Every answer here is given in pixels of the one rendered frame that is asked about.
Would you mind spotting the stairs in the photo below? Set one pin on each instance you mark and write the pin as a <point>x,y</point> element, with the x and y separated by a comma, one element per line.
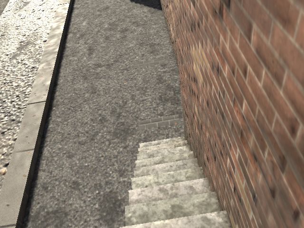
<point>169,189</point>

